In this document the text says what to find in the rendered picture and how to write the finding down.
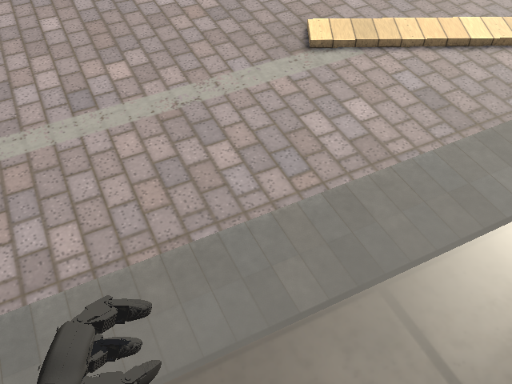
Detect robot left hand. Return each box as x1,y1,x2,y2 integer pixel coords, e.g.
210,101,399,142
37,295,162,384

